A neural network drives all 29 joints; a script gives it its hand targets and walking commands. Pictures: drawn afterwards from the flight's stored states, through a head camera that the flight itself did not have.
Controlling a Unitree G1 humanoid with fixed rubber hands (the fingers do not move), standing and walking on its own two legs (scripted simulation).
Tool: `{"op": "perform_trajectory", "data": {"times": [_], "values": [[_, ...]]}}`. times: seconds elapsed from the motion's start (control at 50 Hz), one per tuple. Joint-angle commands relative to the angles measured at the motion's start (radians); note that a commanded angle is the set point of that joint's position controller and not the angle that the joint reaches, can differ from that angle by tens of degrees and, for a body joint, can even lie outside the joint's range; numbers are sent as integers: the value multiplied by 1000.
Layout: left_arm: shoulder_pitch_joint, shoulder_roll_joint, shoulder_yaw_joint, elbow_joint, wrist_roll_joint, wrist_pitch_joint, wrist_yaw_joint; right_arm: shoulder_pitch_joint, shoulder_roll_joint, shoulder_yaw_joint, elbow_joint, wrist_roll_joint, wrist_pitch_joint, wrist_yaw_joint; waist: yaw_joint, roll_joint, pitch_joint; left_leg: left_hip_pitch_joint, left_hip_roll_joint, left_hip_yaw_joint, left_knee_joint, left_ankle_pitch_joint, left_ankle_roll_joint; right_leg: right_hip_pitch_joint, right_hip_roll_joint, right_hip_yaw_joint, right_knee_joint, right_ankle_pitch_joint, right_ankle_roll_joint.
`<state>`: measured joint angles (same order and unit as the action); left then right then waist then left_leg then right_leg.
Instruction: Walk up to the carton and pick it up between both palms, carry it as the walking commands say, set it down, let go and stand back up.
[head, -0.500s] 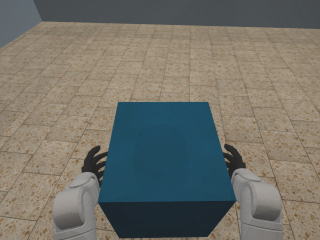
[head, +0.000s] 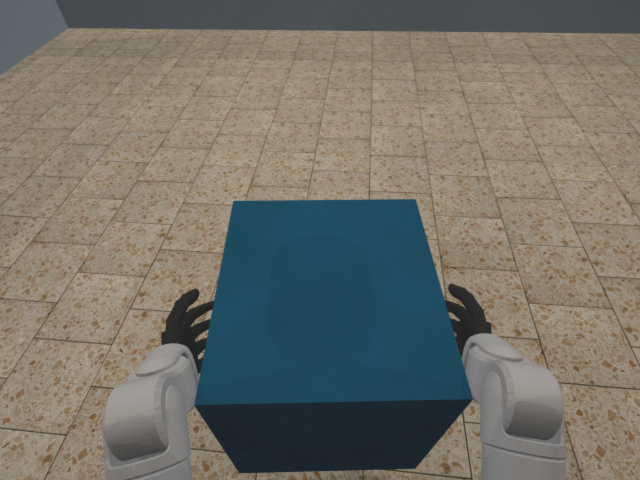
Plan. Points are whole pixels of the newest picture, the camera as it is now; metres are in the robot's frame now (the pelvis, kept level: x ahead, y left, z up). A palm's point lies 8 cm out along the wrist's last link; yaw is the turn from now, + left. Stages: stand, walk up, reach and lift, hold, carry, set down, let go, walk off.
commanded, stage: carry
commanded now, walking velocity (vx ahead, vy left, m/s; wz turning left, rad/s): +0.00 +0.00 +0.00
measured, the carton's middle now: (326, 337) +0.30 +0.00 +0.01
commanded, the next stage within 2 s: hold in 1.28 s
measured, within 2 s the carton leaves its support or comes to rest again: neither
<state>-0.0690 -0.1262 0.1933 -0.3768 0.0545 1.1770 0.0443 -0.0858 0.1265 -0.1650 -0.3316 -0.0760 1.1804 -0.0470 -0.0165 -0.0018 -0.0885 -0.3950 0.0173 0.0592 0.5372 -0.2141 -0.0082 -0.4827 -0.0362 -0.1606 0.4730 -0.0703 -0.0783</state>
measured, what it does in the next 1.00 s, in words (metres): stands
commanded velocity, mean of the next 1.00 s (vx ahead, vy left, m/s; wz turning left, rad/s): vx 0.00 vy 0.00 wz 0.00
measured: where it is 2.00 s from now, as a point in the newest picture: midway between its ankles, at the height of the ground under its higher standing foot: outside the picture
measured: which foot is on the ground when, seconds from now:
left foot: down 0.00-1.00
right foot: down 0.00-1.00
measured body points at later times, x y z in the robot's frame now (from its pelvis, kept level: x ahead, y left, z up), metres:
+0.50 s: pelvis +0.03 -0.01 +0.00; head +0.02 -0.02 +0.45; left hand +0.29 +0.16 +0.07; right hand +0.29 -0.18 +0.06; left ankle +0.04 +0.13 -0.73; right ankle +0.11 -0.08 -0.73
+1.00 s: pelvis +0.04 -0.02 +0.00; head +0.03 -0.02 +0.45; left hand +0.30 +0.16 +0.07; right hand +0.30 -0.18 +0.05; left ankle +0.04 +0.13 -0.73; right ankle +0.11 -0.08 -0.73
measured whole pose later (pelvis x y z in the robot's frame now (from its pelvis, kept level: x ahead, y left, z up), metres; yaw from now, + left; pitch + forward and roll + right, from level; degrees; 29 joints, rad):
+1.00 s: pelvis +0.04 -0.02 +0.00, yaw +1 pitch +4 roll +1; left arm -0.07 -0.13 0.20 -0.33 0.06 1.15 0.04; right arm -0.08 0.12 -0.16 -0.28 -0.09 1.15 -0.04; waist -0.01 0.00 -0.11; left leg -0.33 0.05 0.03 0.52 -0.27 -0.04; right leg -0.42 -0.01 -0.19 0.48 -0.14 -0.10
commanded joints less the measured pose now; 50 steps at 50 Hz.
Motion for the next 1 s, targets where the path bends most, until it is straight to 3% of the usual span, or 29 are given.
{"op": "perform_trajectory", "data": {"times": [0.0,0.06,0.08,0.16,0.18,0.2,0.22,0.26,0.36,0.4,0.42,0.48,0.54,0.56,0.6,0.64,0.68,0.74,0.76,0.84,0.86,0.9,0.92,0.94,0.98], "values": [[-590,-738,-801,-189,-371,-18,-229,-564,779,815,-191,379,-28,221,8,-36,-347,54,76,-77,-93,-82,45,245,-163,196,-153,-282,25],[-551,-733,-783,-138,-356,-9,-230,-533,759,805,-163,367,-17,220,5,-74,-328,80,63,-54,-81,-95,48,196,-170,197,-191,-364,28],[-554,-730,-786,-139,-354,-9,-233,-555,760,808,-178,372,-22,221,6,-46,-338,81,62,-60,-88,-99,46,207,-173,199,-192,-371,26],[-559,-736,-790,-134,-354,-11,-231,-544,764,806,-162,369,-23,222,6,-6,-331,92,78,-74,-112,-68,46,211,-170,187,-162,-296,23],[-588,-745,-797,-161,-364,-17,-230,-546,779,802,-152,372,-24,223,8,-8,-351,85,83,-75,-109,-71,47,235,-166,185,-154,-274,24],[-591,-746,-799,-170,-367,-17,-231,-563,775,816,-174,374,-26,224,7,-54,-343,69,78,-70,-102,-64,40,242,-155,169,-155,-266,28],[-584,-751,-797,-155,-367,-15,-231,-569,782,816,-177,378,-26,221,6,-50,-335,73,82,-68,-103,-41,38,234,-165,176,-150,-261,21],[-575,-755,-797,-150,-365,-17,-228,-584,780,818,-190,385,-30,221,9,-4,-356,98,82,-67,-99,-11,39,250,-164,168,-139,-204,16],[-596,-751,-809,-176,-372,-18,-229,-543,776,808,-169,369,-30,221,7,-4,-348,97,79,-59,-101,-31,34,246,-158,164,-143,-230,18],[-581,-740,-798,-161,-366,-16,-229,-570,777,816,-177,376,-29,219,7,-48,-335,107,70,-52,-79,-53,34,219,-173,194,-180,-281,20],[-568,-731,-796,-158,-361,-20,-231,-546,759,817,-171,368,-31,219,8,-19,-342,113,74,-51,-81,-30,32,233,-178,191,-174,-254,16],[-568,-746,-797,-154,-367,-21,-233,-565,772,816,-183,371,-36,217,10,-10,-368,114,91,-67,-85,32,27,275,-162,161,-122,-113,11],[-573,-750,-794,-161,-361,-24,-229,-574,768,819,-194,371,-37,217,10,-17,-368,106,95,-63,-90,32,20,286,-157,150,-106,-94,10],[-576,-749,-801,-167,-367,-24,-228,-537,773,807,-162,367,-32,218,11,14,-368,108,90,-59,-88,18,24,280,-158,153,-105,-107,9],[-584,-749,-801,-178,-372,-23,-232,-550,775,813,-185,363,-37,214,10,-20,-379,110,94,-64,-67,51,19,307,-159,146,-93,0,8],[-579,-745,-795,-154,-359,-22,-228,-550,772,810,-169,361,-36,216,11,-15,-364,106,101,-69,-83,57,19,308,-160,135,-68,20,9],[-557,-738,-788,-145,-349,-23,-229,-547,754,806,-177,359,-38,216,12,11,-352,114,100,-69,-91,24,23,282,-158,150,-94,-69,6],[-590,-743,-791,-138,-349,-25,-227,-527,762,787,-126,342,-36,217,11,26,-339,113,102,-71,-87,46,25,289,-157,150,-78,-4,9],[-574,-744,-793,-143,-351,-27,-229,-538,762,798,-154,351,-43,221,11,15,-373,123,97,-69,-82,49,21,309,-156,142,-70,21,9],[-580,-751,-778,-99,-338,-38,-231,-552,764,783,-126,335,-51,220,13,-25,-317,99,92,-62,-84,-7,17,274,-156,153,-106,-68,7],[-602,-751,-796,-139,-356,-38,-233,-548,773,790,-131,344,-51,218,12,-1,-322,108,88,-64,-80,-4,18,266,-161,166,-119,-99,4],[-577,-747,-786,-114,-353,-42,-233,-556,762,795,-140,349,-56,215,13,-13,-328,118,80,-55,-78,-39,23,252,-169,175,-148,-183,6],[-591,-745,-776,-112,-346,-47,-233,-555,770,792,-128,343,-57,215,12,-48,-318,105,79,-60,-73,-44,23,256,-168,176,-158,-197,8],[-587,-745,-775,-114,-341,-51,-234,-582,762,792,-147,344,-64,218,13,-11,-331,130,75,-51,-74,-30,24,250,-174,178,-162,-193,7],[-582,-740,-781,-144,-347,-60,-233,-565,761,805,-165,349,-72,215,14,-14,-350,124,78,-53,-65,-15,20,281,-175,174,-150,-121,4]]}}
